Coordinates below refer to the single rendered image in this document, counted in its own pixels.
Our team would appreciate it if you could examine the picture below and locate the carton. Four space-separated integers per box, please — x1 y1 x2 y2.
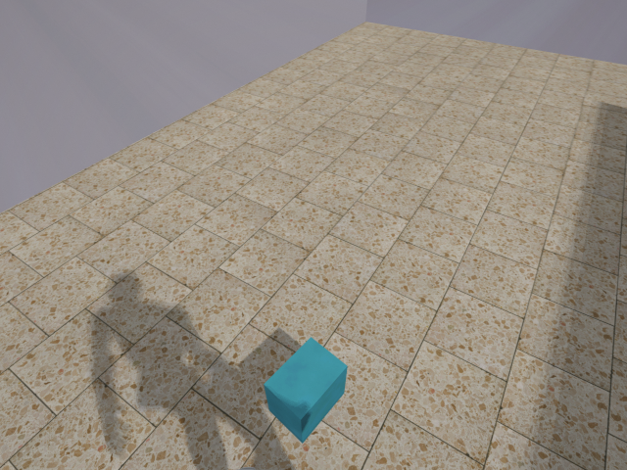
264 337 348 443

